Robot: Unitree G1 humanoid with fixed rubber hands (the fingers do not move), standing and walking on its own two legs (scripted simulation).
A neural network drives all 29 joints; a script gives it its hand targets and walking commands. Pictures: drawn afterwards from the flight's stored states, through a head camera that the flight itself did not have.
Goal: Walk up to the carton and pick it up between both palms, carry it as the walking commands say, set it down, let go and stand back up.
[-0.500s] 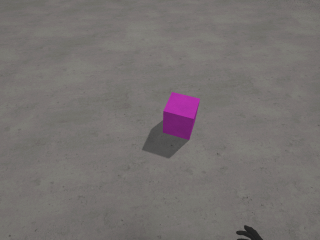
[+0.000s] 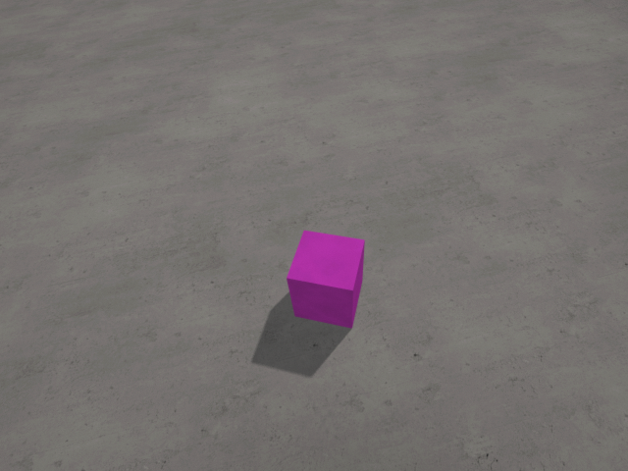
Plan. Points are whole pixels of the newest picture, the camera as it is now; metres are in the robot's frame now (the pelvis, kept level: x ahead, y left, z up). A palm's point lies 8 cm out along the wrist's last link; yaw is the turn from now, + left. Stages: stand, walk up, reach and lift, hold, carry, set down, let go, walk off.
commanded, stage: walk up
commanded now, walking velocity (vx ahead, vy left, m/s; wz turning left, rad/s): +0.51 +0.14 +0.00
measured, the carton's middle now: (328, 279) +0.81 -0.01 -0.64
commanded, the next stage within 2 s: none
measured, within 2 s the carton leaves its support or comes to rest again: neither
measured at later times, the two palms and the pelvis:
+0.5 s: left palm out of the picture +0.17 +0.31 -0.15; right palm (453, 370) +0.28 -0.18 -0.11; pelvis +0.20 +0.06 +0.00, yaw -1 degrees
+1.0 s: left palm (180, 360) +0.32 +0.24 -0.10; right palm (482, 368) +0.29 -0.24 -0.14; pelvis +0.30 +0.00 +0.02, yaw -1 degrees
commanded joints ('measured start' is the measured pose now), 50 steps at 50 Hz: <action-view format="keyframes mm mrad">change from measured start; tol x16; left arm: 1 134 116 18 6 -11 -23 14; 19 387 26 -14 80 -20 10 44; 36 7 50 -7 -8 -4 99 -18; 42 269 190 35 82 4 19 31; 50 114 65 -20 49 -17 -11 41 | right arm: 1 49 -25 -9 -28 -1 12 10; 13 -378 -9 15 -158 5 31 53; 20 127 -298 -50 -39 19 1 -18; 24 -126 -111 -13 -72 13 -10 -22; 50 -11 17 6 27 2 60 -1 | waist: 1 35 -151 -44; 14 93 -275 51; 19 -67 309 -254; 22 8 58 -114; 38 18 249 -8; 43 126 -342 1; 46 46 -72 109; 50 6 -254 10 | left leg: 1 -219 60 -71 65 126 -6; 10 -194 -4 27 -397 305 -42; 17 268 -67 114 -678 287 3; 19 615 368 -390 -739 549 151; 20 549 504 -581 -788 557 192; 26 143 222 -98 -829 620 108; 34 128 232 -118 -962 36 125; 40 -22 102 -6 -804 -114 81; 43 -270 -12 28 -285 -254 1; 50 -109 -14 -7 -193 143 -25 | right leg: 1 214 -272 323 -309 191 -67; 15 194 -182 82 -281 244 -62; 17 173 -123 36 -16 340 -24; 18 38 -74 28 180 164 8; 19 -212 37 28 478 -372 47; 21 -195 -20 201 668 -304 45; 34 -125 -20 66 240 -48 68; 40 327 50 -38 -123 -14 71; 44 228 -405 514 -477 -441 -131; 50 191 -161 102 -288 534 -47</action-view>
